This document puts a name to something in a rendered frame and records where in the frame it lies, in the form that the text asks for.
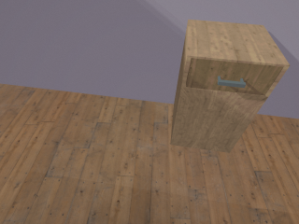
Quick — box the cabinet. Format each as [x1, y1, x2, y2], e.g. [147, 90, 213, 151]
[170, 19, 290, 153]

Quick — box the drawer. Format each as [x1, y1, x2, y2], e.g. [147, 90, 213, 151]
[186, 58, 283, 96]

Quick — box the handle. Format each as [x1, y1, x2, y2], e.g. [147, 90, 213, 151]
[218, 76, 246, 88]

